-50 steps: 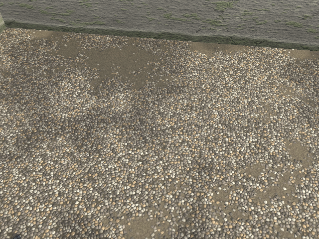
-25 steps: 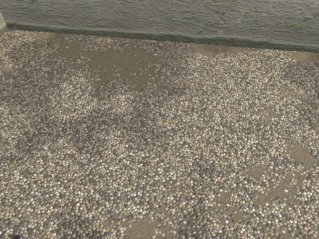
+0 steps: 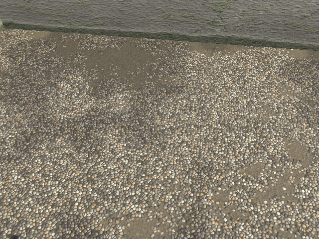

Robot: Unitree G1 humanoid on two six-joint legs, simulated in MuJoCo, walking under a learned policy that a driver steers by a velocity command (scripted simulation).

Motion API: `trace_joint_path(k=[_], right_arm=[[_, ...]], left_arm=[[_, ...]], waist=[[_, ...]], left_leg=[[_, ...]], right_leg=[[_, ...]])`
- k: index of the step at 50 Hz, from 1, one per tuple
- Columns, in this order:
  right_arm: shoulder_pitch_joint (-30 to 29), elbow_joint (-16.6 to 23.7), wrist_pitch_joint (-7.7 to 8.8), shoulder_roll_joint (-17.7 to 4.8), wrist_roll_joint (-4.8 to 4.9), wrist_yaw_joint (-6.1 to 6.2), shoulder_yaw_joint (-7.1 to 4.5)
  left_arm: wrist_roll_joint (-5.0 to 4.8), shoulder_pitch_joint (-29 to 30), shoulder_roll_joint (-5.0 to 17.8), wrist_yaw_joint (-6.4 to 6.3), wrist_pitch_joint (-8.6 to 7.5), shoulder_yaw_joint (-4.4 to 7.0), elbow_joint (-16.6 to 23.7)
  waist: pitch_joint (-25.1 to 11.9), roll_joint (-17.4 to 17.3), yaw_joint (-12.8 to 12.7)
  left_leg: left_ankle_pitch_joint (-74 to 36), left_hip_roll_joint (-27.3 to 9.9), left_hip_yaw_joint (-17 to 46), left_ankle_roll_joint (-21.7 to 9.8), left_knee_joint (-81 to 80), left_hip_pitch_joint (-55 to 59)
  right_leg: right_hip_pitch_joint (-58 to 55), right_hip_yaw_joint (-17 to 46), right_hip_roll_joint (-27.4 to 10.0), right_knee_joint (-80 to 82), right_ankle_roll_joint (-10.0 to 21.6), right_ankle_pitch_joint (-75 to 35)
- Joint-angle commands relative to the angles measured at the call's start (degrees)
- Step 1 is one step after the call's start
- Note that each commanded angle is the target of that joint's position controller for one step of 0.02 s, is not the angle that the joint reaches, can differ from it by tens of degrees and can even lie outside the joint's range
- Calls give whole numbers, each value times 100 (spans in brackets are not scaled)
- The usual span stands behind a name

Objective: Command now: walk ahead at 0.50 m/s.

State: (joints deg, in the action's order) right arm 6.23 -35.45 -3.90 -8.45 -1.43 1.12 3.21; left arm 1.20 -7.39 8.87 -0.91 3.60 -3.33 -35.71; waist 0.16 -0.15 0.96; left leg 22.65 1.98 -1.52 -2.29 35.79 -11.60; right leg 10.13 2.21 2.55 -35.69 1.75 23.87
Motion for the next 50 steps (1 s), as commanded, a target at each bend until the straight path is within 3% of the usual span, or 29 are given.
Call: trace_joint_path(k=[1, 3, 4, 5, 6, 10, 11, 12, 16, 17, 18, 22, 23, 24, 25, 29, 30, 31, 32, 36, 37, 38, 39, 42, 43, 44, 45, 49, 50], right_arm=[[-486, 521, 86, -356, 13, 26, -94], [-480, 528, 70, -358, 11, 24, -91], [-697, 629, 99, -358, -54, -51, -101], [-285, 486, 112, -324, -23, 11, -92], [-399, 498, 104, -345, 8, 20, -88], [-469, 532, 72, -357, 11, 26, -88], [-688, 632, 101, -356, -55, -49, -99], [-275, 488, 115, -322, -24, 13, -89], [-466, 533, 81, -359, 14, 28, -88], [-691, 635, 102, -354, -50, -47, -95], [-274, 491, 116, -318, -23, 14, -86], [-460, 535, 83, -356, 14, 29, -85], [-687, 638, 105, -352, -49, -46, -92], [-267, 494, 119, -316, -23, 15, -83], [-378, 506, 110, -338, 9, 23, -79], [-447, 539, 81, -352, 11, 28, -80], [-669, 641, 111, -348, -56, -46, -90], [-251, 496, 124, -316, -25, 15, -81], [-365, 508, 115, -339, 8, 23, -78], [-435, 540, 84, -350, 10, 29, -78], [-658, 642, 113, -346, -57, -45, -88], [-239, 496, 126, -314, -25, 17, -79], [-353, 508, 117, -337, 7, 25, -76], [-431, 540, 91, -353, 13, 32, -80], [-661, 643, 113, -346, -52, -42, -86], [-238, 497, 125, -311, -24, 19, -77], [-349, 509, 116, -334, 7, 26, -74], [-420, 542, 87, -349, 10, 31, -75], [-646, 644, 117, -344, -58, -42, -85]], left_arm=[[8, 405, 362, -10, -109, 99, 493], [6, 399, 367, -6, -104, 98, 492], [-10, 616, 455, 2, -48, 106, 612], [5, 313, 417, -20, -97, 126, 467], [3, 362, 373, -17, -106, 104, 491], [7, 387, 368, -8, -105, 96, 488], [-9, 604, 455, 0, -50, 104, 608], [6, 300, 419, -22, -98, 124, 463], [9, 386, 373, -12, -108, 99, 489], [-8, 610, 449, -3, -46, 101, 609], [8, 299, 414, -24, -96, 122, 463], [12, 384, 372, -13, -108, 98, 489], [-7, 609, 448, -4, -47, 100, 610], [10, 299, 413, -24, -96, 121, 463], [9, 347, 370, -20, -105, 99, 486], [12, 377, 367, -10, -106, 92, 484], [-4, 597, 451, -3, -52, 100, 606], [10, 292, 417, -25, -101, 120, 458], [8, 343, 373, -22, -109, 99, 483], [12, 372, 365, -12, -107, 91, 480], [-2, 591, 450, -5, -52, 99, 603], [10, 285, 417, -27, -101, 119, 454], [9, 336, 373, -23, -109, 98, 479], [13, 374, 370, -17, -109, 95, 482], [-3, 599, 444, -8, -48, 96, 604], [12, 287, 411, -29, -97, 117, 455], [11, 335, 369, -24, -106, 96, 479], [14, 366, 365, -14, -107, 89, 476], [0, 586, 449, -7, -53, 97, 600]], waist=[[-382, -4, -24], [-318, -20, -23], [-112, -19, 64], [-735, 59, 8], [-478, 27, -18], [-314, -18, -22], [-108, -19, 64], [-733, 59, 8], [-328, -6, -24], [-92, -21, 62], [-728, 51, 6], [-327, -9, -26], [-91, -24, 60], [-726, 50, 5], [-470, 20, -21], [-308, -20, -25], [-103, -23, 61], [-731, 58, 6], [-472, 27, -20], [-310, -19, -24], [-106, -24, 62], [-735, 58, 7], [-476, 27, -19], [-327, -7, -25], [-91, -26, 61], [-731, 49, 6], [-473, 20, -20], [-308, -22, -25], [-103, -28, 60]], left_leg=[[-1894, -367, 430, -78, -520, -50], [-1884, -365, 426, -76, -528, -89], [-2688, -370, 269, -65, -269, -154], [-1986, -357, 387, -66, -438, 86], [-1909, -358, 409, -66, -496, -30], [-1878, -367, 423, -77, -523, -88], [-2688, -371, 268, -67, -263, -154], [-1984, -359, 385, -67, -432, 87], [-1894, -370, 422, -77, -519, -72], [-2700, -377, 264, -67, -257, -166], [-1991, -364, 384, -69, -428, 82], [-1887, -375, 424, -80, -519, -79], [-2696, -381, 265, -69, -256, -173], [-1982, -369, 385, -71, -429, 75], [-1899, -369, 407, -72, -489, -44], [-1861, -377, 422, -83, -520, -104], [-2683, -381, 268, -72, -257, -167], [-1970, -370, 384, -72, -428, 76], [-1892, -369, 405, -73, -486, -43], [-1867, -378, 418, -83, -515, -101], [-2692, -381, 264, -72, -252, -164], [-1980, -371, 379, -72, -422, 80], [-1902, -371, 400, -73, -480, -39], [-1888, -380, 415, -82, -510, -81], [-2705, -386, 259, -72, -246, -174], [-1987, -375, 377, -73, -419, 76], [-1903, -374, 399, -74, -478, -44], [-1862, -383, 414, -86, -510, -106], [-2691, -386, 261, -74, -246, -169]], right_leg=[[-173, 352, -280, 377, 114, -2025], [-140, 351, -275, 375, 111, -2021], [52, 476, -426, 295, 111, -3178], [-331, 379, -315, 311, 128, -2283], [-224, 350, -284, 352, 116, -2116], [-131, 356, -274, 374, 113, -2026], [61, 482, -425, 293, 113, -3186], [-324, 384, -314, 309, 129, -2289], [-135, 356, -268, 369, 114, -2028], [75, 477, -419, 289, 111, -3172], [-316, 384, -310, 305, 127, -2275], [-130, 359, -266, 366, 113, -2012], [82, 480, -417, 286, 110, -3158], [-310, 387, -309, 302, 127, -2258], [-204, 359, -278, 344, 115, -2091], [-116, 367, -270, 365, 112, -2005], [77, 493, -421, 285, 113, -3173], [-310, 394, -311, 301, 129, -2270], [-204, 365, -280, 341, 118, -2105], [-115, 371, -270, 361, 114, -2022], [78, 497, -420, 280, 115, -3191], [-310, 398, -310, 297, 131, -2287], [-204, 369, -279, 337, 119, -2121], [-122, 371, -264, 356, 116, -2029], [90, 492, -414, 276, 113, -3180], [-303, 398, -306, 293, 129, -2276], [-197, 370, -275, 334, 117, -2107], [-107, 377, -267, 355, 114, -2018], [87, 504, -417, 275, 115, -3190]])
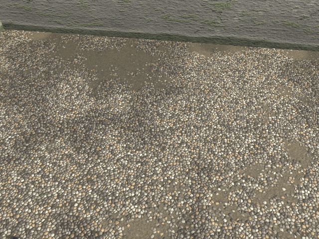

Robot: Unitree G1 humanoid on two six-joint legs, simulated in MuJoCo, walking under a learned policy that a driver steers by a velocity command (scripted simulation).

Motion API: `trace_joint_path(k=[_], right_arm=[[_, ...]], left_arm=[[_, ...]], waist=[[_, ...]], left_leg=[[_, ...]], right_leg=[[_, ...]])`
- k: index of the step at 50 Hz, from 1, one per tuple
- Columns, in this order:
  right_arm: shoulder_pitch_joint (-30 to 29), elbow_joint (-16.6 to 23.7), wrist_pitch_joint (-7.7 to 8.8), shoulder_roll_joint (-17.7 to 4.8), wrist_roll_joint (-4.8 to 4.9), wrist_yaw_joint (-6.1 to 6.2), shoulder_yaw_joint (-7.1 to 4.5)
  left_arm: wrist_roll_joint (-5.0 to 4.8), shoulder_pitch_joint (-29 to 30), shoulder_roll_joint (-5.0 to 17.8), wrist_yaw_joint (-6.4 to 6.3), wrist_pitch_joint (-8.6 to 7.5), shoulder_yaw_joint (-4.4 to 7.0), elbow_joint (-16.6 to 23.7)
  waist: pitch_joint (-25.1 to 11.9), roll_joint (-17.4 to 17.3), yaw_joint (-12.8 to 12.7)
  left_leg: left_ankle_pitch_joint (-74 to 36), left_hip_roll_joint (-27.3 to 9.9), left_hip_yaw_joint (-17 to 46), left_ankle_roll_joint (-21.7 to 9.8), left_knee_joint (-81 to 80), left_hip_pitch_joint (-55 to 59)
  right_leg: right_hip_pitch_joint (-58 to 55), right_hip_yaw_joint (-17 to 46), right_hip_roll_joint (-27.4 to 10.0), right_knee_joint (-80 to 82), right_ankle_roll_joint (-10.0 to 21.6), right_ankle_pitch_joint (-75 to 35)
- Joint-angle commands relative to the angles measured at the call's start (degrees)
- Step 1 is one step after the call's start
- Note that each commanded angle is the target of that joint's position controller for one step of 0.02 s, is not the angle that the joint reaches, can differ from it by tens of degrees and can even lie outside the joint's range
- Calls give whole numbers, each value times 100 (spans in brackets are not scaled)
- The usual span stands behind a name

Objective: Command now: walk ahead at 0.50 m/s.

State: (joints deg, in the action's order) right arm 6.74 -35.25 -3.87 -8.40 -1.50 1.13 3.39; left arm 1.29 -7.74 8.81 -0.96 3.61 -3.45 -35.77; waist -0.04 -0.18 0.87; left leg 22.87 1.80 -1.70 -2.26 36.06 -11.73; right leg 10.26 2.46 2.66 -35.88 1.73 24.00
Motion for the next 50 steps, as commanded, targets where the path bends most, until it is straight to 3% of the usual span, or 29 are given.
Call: trace_joint_path(k=[1, 2, 6, 7, 8, 9, 13, 14, 15, 16, 20, 21, 22, 24, 28, 29, 30, 31, 35, 36, 37, 39, 43, 44, 45, 46, 50], right_arm=[[-276, 478, 127, -318, -19, 18, -94], [-390, 490, 118, -341, 14, 25, -91], [-463, 523, 87, -352, 16, 30, -92], [-690, 625, 116, -347, -52, -42, -102], [-268, 478, 129, -316, -20, 19, -93], [-382, 491, 119, -339, 13, 26, -90], [-456, 523, 88, -351, 16, 31, -91], [-684, 625, 117, -346, -52, -41, -101], [-262, 479, 130, -315, -20, 20, -91], [-375, 491, 121, -338, 13, 27, -89], [-450, 523, 89, -350, 15, 32, -90], [-679, 626, 119, -345, -53, -40, -100], [-256, 479, 132, -314, -20, 20, -90], [-428, 512, 113, -348, 17, 34, -92], [-432, 524, 93, -348, 10, 32, -89], [-667, 626, 122, -346, -55, -39, -100], [-246, 479, 135, -316, -21, 21, -90], [-361, 492, 125, -339, 12, 29, -88], [-437, 523, 92, -348, 14, 34, -88], [-667, 626, 121, -342, -54, -38, -99], [-243, 479, 134, -312, -21, 23, -89], [-416, 512, 115, -347, 16, 36, -91], [-421, 524, 95, -346, 10, 34, -88], [-658, 625, 124, -345, -56, -37, -99], [-236, 479, 137, -314, -22, 23, -89], [-350, 491, 127, -337, 12, 30, -87], [-427, 524, 94, -347, 14, 35, -87]], left_arm=[[3, 315, 422, -25, -102, 129, 457], [1, 367, 378, -20, -110, 108, 482], [6, 399, 370, -10, -108, 100, 480], [-8, 619, 453, -3, -54, 107, 604], [3, 312, 421, -26, -103, 128, 454], [1, 364, 377, -21, -111, 107, 479], [6, 396, 369, -11, -108, 99, 478], [-7, 616, 452, -4, -54, 106, 603], [4, 308, 421, -27, -103, 127, 452], [2, 360, 377, -22, -111, 106, 477], [6, 393, 369, -12, -108, 98, 476], [-6, 613, 452, -5, -54, 105, 602], [4, 306, 421, -27, -103, 126, 451], [6, 384, 362, -20, -113, 99, 481], [8, 378, 375, -11, -112, 99, 472], [-6, 605, 457, -5, -58, 106, 597], [3, 300, 425, -29, -106, 126, 447], [2, 354, 380, -24, -113, 105, 472], [7, 387, 369, -13, -108, 96, 472], [-5, 607, 452, -6, -54, 104, 598], [5, 299, 422, -29, -103, 124, 447], [6, 378, 362, -21, -113, 98, 477], [8, 373, 375, -12, -112, 97, 469], [-5, 602, 457, -6, -58, 104, 595], [4, 296, 426, -30, -106, 124, 444], [2, 351, 381, -25, -113, 103, 470], [7, 385, 369, -14, -108, 95, 470]], waist=[[-712, 60, 16], [-452, 30, -10], [-288, -17, -15], [-83, -25, 70], [-714, 60, 16], [-454, 31, -10], [-289, -17, -15], [-84, -26, 70], [-715, 59, 16], [-455, 30, -10], [-288, -18, -15], [-83, -27, 69], [-714, 59, 16], [-385, 3, -22], [-306, -15, -14], [-84, -22, 69], [-716, 65, 17], [-455, 37, -9], [-289, -17, -15], [-84, -29, 69], [-717, 58, 16], [-386, 3, -22], [-306, -16, -14], [-83, -25, 68], [-716, 64, 17], [-454, 38, -9], [-287, -17, -15]], left_leg=[[-1993, -359, 394, -77, -446, 89], [-1913, -358, 415, -78, -504, -32], [-1882, -367, 428, -88, -535, -93], [-2714, -370, 277, -77, -270, -155], [-1994, -361, 391, -77, -442, 91], [-1914, -360, 411, -78, -501, -30], [-1883, -369, 425, -89, -532, -92], [-2716, -372, 274, -77, -267, -154], [-1995, -363, 387, -77, -439, 92], [-1913, -362, 408, -78, -498, -29], [-1880, -371, 422, -89, -529, -93], [-2715, -373, 271, -77, -265, -155], [-1991, -365, 384, -77, -437, 91], [-1881, -370, 416, -83, -518, -51], [-1868, -370, 420, -90, -527, -80], [-2709, -373, 270, -77, -262, -154], [-1988, -365, 380, -76, -433, 95], [-1909, -364, 400, -78, -491, -27], [-1883, -373, 413, -88, -522, -89], [-2721, -376, 264, -77, -258, -152], [-1995, -368, 376, -76, -430, 95], [-1883, -373, 408, -82, -511, -48], [-1866, -373, 412, -90, -522, -79], [-2710, -376, 263, -77, -257, -153], [-1985, -369, 373, -76, -428, 96], [-1904, -367, 393, -77, -486, -27], [-1874, -377, 406, -87, -519, -90]], right_leg=[[-313, 380, -319, 312, 134, -2294], [-207, 351, -288, 352, 123, -2127], [-117, 357, -278, 373, 119, -2038], [77, 483, -428, 293, 119, -3212], [-311, 384, -318, 310, 135, -2301], [-205, 355, -287, 350, 124, -2134], [-114, 360, -277, 371, 119, -2044], [80, 487, -426, 290, 120, -3218], [-308, 387, -317, 308, 136, -2306], [-202, 358, -285, 348, 124, -2138], [-110, 364, -275, 369, 120, -2045], [84, 490, -425, 289, 121, -3220], [-304, 391, -316, 307, 137, -2306], [-155, 365, -281, 371, 119, -2067], [-119, 374, -278, 368, 123, -2062], [85, 498, -427, 288, 125, -3243], [-305, 397, -318, 306, 140, -2329], [-199, 368, -285, 345, 129, -2161], [-106, 371, -273, 365, 123, -2064], [89, 498, -422, 285, 124, -3240], [-300, 398, -314, 304, 139, -2324], [-150, 372, -278, 367, 121, -2083], [-113, 381, -275, 365, 125, -2071], [91, 506, -424, 285, 127, -3254], [-299, 404, -315, 303, 142, -2337], [-193, 375, -282, 343, 130, -2167], [-99, 379, -270, 364, 124, -2065]])
Over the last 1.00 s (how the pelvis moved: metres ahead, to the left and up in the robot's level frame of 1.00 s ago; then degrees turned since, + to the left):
0.00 0.00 0.00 0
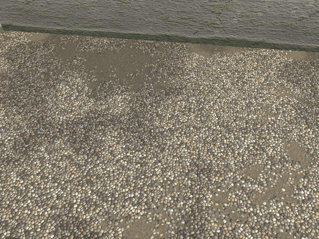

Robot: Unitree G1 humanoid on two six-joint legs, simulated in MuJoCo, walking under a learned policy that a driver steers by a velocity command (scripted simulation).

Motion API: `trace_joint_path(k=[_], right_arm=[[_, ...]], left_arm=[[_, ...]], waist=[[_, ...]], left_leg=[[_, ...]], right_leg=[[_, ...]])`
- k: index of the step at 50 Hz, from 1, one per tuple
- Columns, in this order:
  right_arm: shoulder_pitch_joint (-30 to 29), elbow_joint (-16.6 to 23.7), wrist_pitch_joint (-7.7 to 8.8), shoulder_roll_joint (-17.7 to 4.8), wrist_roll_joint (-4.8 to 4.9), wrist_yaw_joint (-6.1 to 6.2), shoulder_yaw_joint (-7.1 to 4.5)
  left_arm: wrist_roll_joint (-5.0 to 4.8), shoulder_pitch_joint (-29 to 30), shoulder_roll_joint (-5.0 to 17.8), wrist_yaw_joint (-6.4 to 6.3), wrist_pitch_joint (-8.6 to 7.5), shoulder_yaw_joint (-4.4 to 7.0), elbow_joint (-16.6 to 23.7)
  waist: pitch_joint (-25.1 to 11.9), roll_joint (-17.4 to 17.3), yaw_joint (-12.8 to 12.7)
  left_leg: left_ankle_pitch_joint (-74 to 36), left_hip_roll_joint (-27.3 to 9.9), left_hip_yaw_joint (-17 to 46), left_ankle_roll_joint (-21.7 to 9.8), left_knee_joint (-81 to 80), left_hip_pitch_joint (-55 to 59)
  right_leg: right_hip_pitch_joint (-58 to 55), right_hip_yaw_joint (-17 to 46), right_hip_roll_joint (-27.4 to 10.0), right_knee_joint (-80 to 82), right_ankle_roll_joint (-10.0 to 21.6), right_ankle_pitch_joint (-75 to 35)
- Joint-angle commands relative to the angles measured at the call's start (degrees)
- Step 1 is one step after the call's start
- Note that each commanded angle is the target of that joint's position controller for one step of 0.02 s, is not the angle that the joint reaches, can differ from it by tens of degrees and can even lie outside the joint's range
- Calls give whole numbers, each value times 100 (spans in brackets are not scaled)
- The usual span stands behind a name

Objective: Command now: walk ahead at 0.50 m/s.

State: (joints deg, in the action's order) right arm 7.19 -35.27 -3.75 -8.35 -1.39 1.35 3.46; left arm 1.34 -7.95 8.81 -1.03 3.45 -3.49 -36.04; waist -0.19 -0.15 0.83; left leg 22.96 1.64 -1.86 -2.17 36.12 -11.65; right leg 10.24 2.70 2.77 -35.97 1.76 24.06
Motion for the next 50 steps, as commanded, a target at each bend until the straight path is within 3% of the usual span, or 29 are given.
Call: trace_joint_path(k=[1, 2, 4, 9, 10, 11, 12, 16, 17, 18, 20, 25, 26, 27, 29, 33, 34, 35, 37, 41, 42, 43, 45, 50], right_arm=[[-704, 627, 110, -345, -66, -58, -104], [-279, 481, 123, -315, -34, 2, -94], [-452, 514, 105, -350, 4, 16, -96], [-451, 525, 87, -351, -4, 13, -94], [-693, 627, 115, -352, -69, -57, -106], [-270, 481, 128, -320, -34, 3, -96], [-384, 493, 117, -342, -1, 10, -93], [-462, 525, 83, -350, 1, 15, -93], [-694, 626, 112, -344, -68, -56, -104], [-269, 480, 125, -314, -35, 4, -94], [-442, 513, 106, -349, 3, 17, -96], [-442, 525, 88, -351, -5, 14, -93], [-686, 626, 116, -351, -69, -56, -106], [-262, 480, 129, -319, -35, 4, -95], [-436, 513, 108, -351, 2, 18, -96], [-443, 524, 86, -347, -5, 16, -93], [-683, 625, 115, -346, -70, -54, -105], [-259, 479, 127, -316, -36, 5, -95], [-433, 512, 108, -349, 2, 19, -96], [-440, 524, 87, -347, -5, 16, -93], [-681, 625, 115, -346, -70, -54, -105], [-256, 479, 128, -316, -36, 5, -95], [-431, 512, 108, -349, 2, 19, -96], [-431, 524, 90, -349, -6, 16, -93]], left_arm=[[-9, 626, 452, 0, -38, 107, 625], [1, 318, 422, -22, -87, 127, 473], [2, 398, 362, -14, -97, 100, 504], [3, 387, 380, -5, -99, 101, 492], [-10, 618, 461, 0, -45, 108, 620], [-1, 313, 429, -25, -92, 128, 468], [-4, 368, 382, -19, -98, 106, 494], [2, 401, 369, -8, -91, 98, 495], [-8, 622, 452, 0, -38, 105, 623], [1, 313, 422, -24, -87, 125, 470], [2, 393, 362, -15, -97, 99, 501], [3, 385, 381, -6, -99, 100, 490], [-9, 616, 462, -1, -45, 107, 619], [-1, 311, 430, -25, -92, 127, 467], [0, 393, 364, -16, -98, 99, 499], [3, 387, 375, -7, -95, 99, 491], [-8, 615, 458, -1, -42, 106, 619], [-1, 309, 427, -25, -89, 125, 466], [1, 391, 364, -17, -98, 99, 498], [3, 388, 376, -7, -95, 98, 491], [-8, 617, 458, -1, -41, 106, 620], [-1, 310, 427, -25, -89, 125, 466], [1, 393, 364, -16, -98, 98, 499], [3, 384, 381, -6, -98, 99, 488]], waist=[[-67, -34, 72], [-700, 55, 20], [-369, 1, -18], [-292, -11, -10], [-66, -23, 71], [-701, 68, 21], [-438, 41, -4], [-274, -19, -11], [-68, -36, 71], [-702, 55, 20], [-371, 1, -18], [-292, -11, -10], [-66, -25, 70], [-700, 68, 21], [-367, 10, -17], [-293, -17, -10], [-69, -32, 70], [-704, 61, 20], [-370, 7, -18], [-291, -18, -11], [-67, -33, 70], [-702, 61, 20], [-368, 7, -18], [-293, -11, -10]], left_leg=[[-2725, -363, 274, -85, -259, -161], [-1995, -356, 385, -84, -432, 87], [-1881, -361, 416, -91, -514, -57], [-1860, -358, 420, -98, -524, -84], [-2711, -362, 272, -84, -258, -159], [-1987, -355, 380, -83, -428, 92], [-1910, -353, 400, -84, -486, -31], [-1885, -363, 412, -95, -518, -93], [-2729, -365, 266, -83, -254, -156], [-1997, -358, 376, -82, -426, 92], [-1881, -363, 407, -89, -508, -53], [-1857, -361, 411, -96, -519, -82], [-2710, -365, 265, -82, -253, -158], [-1983, -358, 372, -81, -424, 94], [-1881, -362, 400, -86, -504, -50], [-1871, -364, 405, -94, -514, -78], [-2721, -367, 260, -81, -250, -153], [-1991, -360, 367, -80, -421, 98], [-1882, -365, 397, -86, -502, -47], [-1865, -366, 401, -94, -514, -79], [-2716, -369, 256, -80, -249, -154], [-1983, -363, 363, -79, -421, 97], [-1873, -367, 393, -85, -502, -49], [-1852, -366, 397, -93, -513, -76]], right_leg=[[99, 482, -430, 292, 122, -3250], [-290, 381, -322, 312, 137, -2330], [-140, 356, -286, 375, 119, -2087], [-106, 368, -286, 375, 125, -2092], [97, 493, -434, 293, 128, -3281], [-292, 390, -326, 312, 143, -2365], [-185, 360, -292, 351, 131, -2195], [-92, 362, -278, 371, 123, -2088], [103, 489, -427, 289, 125, -3269], [-286, 389, -319, 310, 140, -2347], [-136, 363, -283, 373, 121, -2102], [-101, 375, -283, 373, 127, -2101], [103, 500, -430, 291, 130, -3292], [-287, 398, -323, 311, 145, -2373], [-133, 370, -284, 373, 126, -2130], [-98, 376, -279, 370, 127, -2108], [106, 501, -426, 289, 129, -3296], [-284, 399, -319, 309, 144, -2373], [-133, 372, -282, 372, 125, -2129], [-94, 379, -277, 370, 127, -2105], [110, 504, -424, 289, 130, -3293], [-280, 402, -317, 310, 145, -2369], [-128, 376, -280, 373, 126, -2124], [-94, 386, -278, 372, 130, -2117]])
Over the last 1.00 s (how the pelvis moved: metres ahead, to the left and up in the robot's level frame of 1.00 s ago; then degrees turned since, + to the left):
0.00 0.00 0.00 0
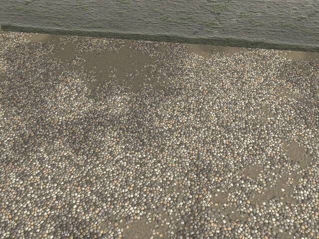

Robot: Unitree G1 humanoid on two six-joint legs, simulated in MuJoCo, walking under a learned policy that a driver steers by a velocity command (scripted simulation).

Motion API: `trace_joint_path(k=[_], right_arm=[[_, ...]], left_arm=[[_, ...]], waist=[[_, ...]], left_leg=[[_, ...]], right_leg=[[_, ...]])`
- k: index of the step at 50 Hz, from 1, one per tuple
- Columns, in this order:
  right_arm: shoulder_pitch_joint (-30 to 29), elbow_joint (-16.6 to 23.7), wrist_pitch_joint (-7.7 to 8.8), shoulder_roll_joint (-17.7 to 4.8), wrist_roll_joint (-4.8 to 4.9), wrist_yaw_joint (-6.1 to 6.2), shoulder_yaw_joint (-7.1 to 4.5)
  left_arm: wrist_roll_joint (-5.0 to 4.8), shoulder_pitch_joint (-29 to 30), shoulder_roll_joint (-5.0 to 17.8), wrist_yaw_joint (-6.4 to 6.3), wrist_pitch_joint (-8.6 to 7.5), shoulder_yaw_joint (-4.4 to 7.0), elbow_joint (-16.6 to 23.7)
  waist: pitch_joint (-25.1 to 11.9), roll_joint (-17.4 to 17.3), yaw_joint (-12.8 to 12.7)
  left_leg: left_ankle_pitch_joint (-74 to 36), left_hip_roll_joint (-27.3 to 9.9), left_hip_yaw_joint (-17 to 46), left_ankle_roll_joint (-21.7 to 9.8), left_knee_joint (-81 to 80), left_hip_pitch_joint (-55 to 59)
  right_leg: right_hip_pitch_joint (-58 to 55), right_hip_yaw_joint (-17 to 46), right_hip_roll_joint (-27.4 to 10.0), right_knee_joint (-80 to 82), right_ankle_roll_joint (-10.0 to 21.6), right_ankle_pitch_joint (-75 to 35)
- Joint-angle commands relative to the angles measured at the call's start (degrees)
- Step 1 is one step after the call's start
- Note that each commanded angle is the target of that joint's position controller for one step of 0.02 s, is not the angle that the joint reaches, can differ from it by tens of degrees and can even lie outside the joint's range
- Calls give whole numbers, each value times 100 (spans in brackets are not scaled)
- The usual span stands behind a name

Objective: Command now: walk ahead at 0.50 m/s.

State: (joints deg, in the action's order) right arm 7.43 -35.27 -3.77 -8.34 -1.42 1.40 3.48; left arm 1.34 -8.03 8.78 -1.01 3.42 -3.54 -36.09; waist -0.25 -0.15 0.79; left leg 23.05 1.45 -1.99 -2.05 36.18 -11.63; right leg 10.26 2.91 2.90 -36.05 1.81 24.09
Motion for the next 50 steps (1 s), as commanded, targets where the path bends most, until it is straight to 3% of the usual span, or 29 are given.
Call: trace_joint_path(k=[1, 2, 4, 8, 9, 10, 12, 17, 18, 19, 21, 25, 26, 27, 29, 34, 35, 36, 38, 42, 43, 44, 46, 50], right_arm=[[-700, 625, 120, -351, -68, -58, -108], [-275, 480, 132, -319, -34, 2, -97], [-450, 512, 111, -350, 4, 15, -98], [-457, 524, 90, -347, -3, 13, -95], [-698, 624, 118, -346, -68, -57, -107], [-273, 479, 131, -316, -34, 2, -97], [-448, 512, 111, -349, 4, 16, -98], [-449, 524, 93, -350, -4, 12, -96], [-695, 624, 120, -350, -68, -57, -108], [-269, 479, 133, -318, -34, 3, -98], [-444, 512, 112, -350, 3, 16, -99], [-451, 524, 91, -347, -4, 14, -95], [-694, 623, 118, -346, -68, -57, -108], [-268, 479, 132, -315, -35, 3, -97], [-442, 512, 112, -349, 3, 16, -99], [-444, 524, 93, -349, -5, 13, -96], [-690, 624, 121, -350, -69, -56, -109], [-263, 480, 134, -318, -35, 3, -98], [-439, 512, 112, -349, 3, 17, -99], [-446, 524, 92, -346, -4, 14, -96], [-689, 623, 119, -346, -69, -56, -108], [-262, 479, 132, -315, -35, 3, -98], [-437, 512, 113, -349, 2, 17, -99], [-445, 525, 92, -347, -4, 14, -96]], left_arm=[[-9, 623, 465, -3, -42, 111, 623], [-2, 317, 433, -28, -89, 130, 470], [-1, 400, 367, -19, -96, 102, 502], [2, 395, 378, -9, -92, 102, 495], [-8, 624, 461, -3, -39, 110, 624], [-2, 317, 430, -27, -87, 129, 470], [0, 400, 367, -18, -95, 102, 502], [2, 391, 384, -8, -95, 103, 492], [-9, 623, 466, -3, -42, 111, 623], [-2, 317, 433, -28, -89, 129, 469], [-1, 401, 367, -19, -95, 102, 502], [2, 396, 379, -9, -92, 102, 494], [-8, 625, 462, -2, -39, 109, 624], [-2, 318, 430, -27, -86, 128, 470], [-1, 402, 367, -18, -95, 102, 502], [1, 393, 384, -8, -95, 103, 492], [-9, 626, 466, -3, -41, 110, 623], [-3, 319, 433, -27, -89, 129, 469], [-2, 403, 367, -18, -95, 101, 502], [2, 398, 379, -8, -92, 101, 494], [-8, 628, 462, -2, -38, 109, 625], [-2, 320, 431, -27, -86, 128, 470], [-1, 404, 367, -18, -94, 101, 502], [2, 401, 379, -8, -91, 101, 495]], waist=[[-60, -28, 73], [-696, 67, 25], [-362, 10, -14], [-286, -18, -7], [-62, -35, 73], [-697, 60, 24], [-363, 7, -14], [-287, -11, -7], [-59, -30, 72], [-695, 67, 24], [-361, 11, -14], [-286, -17, -7], [-61, -36, 72], [-697, 60, 24], [-363, 8, -15], [-286, -11, -7], [-59, -31, 72], [-696, 67, 25], [-361, 11, -14], [-286, -17, -7], [-61, -38, 72], [-697, 60, 24], [-363, 9, -15], [-283, -17, -8]], left_leg=[[-2718, -350, 266, -91, -254, -154], [-1988, -344, 372, -90, -425, 98], [-1884, -348, 400, -95, -504, -47], [-1871, -349, 405, -103, -516, -75], [-2725, -352, 261, -89, -252, -152], [-1990, -347, 367, -88, -423, 100], [-1879, -350, 397, -95, -504, -46], [-1857, -350, 401, -103, -516, -74], [-2715, -353, 258, -88, -251, -152], [-1983, -347, 363, -87, -421, 102], [-1878, -351, 391, -92, -501, -44], [-1865, -352, 396, -101, -513, -73], [-2721, -355, 253, -86, -249, -149], [-1984, -350, 358, -86, -420, 103], [-1872, -353, 388, -92, -502, -44], [-1849, -353, 392, -100, -514, -72], [-2711, -356, 250, -85, -249, -149], [-1976, -350, 354, -84, -419, 104], [-1870, -354, 382, -90, -499, -41], [-1857, -356, 387, -98, -511, -70], [-2716, -358, 245, -83, -247, -147], [-1977, -353, 349, -83, -418, 106], [-1865, -356, 379, -89, -499, -41], [-1846, -358, 384, -97, -512, -73]], right_leg=[[107, 490, -438, 298, 128, -3315], [-282, 387, -332, 318, 143, -2393], [-129, 359, -293, 380, 123, -2147], [-93, 365, -287, 378, 124, -2121], [111, 490, -434, 296, 127, -3311], [-278, 388, -327, 317, 141, -2386], [-127, 361, -290, 380, 123, -2140], [-91, 372, -288, 379, 127, -2129], [113, 497, -435, 297, 130, -3325], [-277, 394, -329, 318, 144, -2402], [-124, 366, -290, 380, 125, -2154], [-87, 373, -284, 378, 126, -2126], [117, 498, -430, 296, 129, -3318], [-273, 395, -324, 317, 143, -2391], [-121, 369, -287, 380, 124, -2145], [-86, 379, -285, 379, 128, -2133], [118, 504, -431, 297, 132, -3331], [-272, 402, -325, 318, 146, -2406], [-118, 373, -286, 380, 126, -2158], [-81, 380, -281, 378, 127, -2130], [123, 505, -426, 296, 130, -3324], [-267, 402, -321, 317, 144, -2395], [-116, 376, -283, 380, 125, -2148], [-76, 383, -279, 379, 127, -2120]])
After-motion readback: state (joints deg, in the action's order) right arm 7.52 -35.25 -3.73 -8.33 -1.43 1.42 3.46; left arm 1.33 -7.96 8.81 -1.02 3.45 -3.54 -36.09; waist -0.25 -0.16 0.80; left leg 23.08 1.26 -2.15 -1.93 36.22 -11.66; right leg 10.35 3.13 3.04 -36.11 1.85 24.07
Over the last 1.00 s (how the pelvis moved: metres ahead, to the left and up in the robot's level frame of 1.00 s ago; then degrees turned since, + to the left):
0.00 0.00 0.00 0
